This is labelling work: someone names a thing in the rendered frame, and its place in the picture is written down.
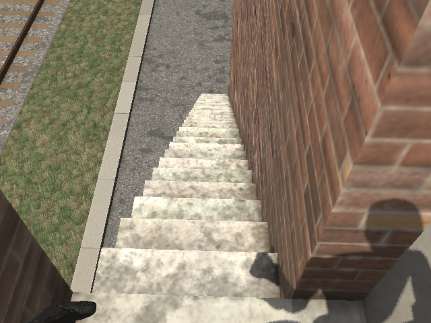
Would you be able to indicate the stairs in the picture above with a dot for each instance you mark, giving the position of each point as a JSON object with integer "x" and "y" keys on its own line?
{"x": 197, "y": 230}

